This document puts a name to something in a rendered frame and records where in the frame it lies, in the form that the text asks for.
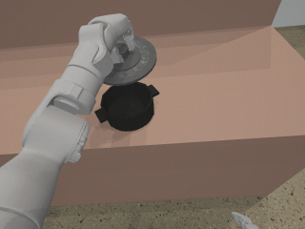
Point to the knob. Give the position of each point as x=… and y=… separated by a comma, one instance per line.
x=123, y=50

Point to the robot right hand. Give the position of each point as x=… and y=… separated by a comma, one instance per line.
x=243, y=221

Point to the left robot forearm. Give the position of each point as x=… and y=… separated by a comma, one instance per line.
x=78, y=86

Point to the robot left hand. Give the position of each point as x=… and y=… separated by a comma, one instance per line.
x=122, y=26

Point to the left robot upper arm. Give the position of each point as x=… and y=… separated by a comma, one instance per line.
x=28, y=181

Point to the pot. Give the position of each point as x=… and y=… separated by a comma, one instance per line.
x=128, y=107

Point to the lid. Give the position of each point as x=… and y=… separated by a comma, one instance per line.
x=136, y=66

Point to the table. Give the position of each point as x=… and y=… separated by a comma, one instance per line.
x=229, y=119

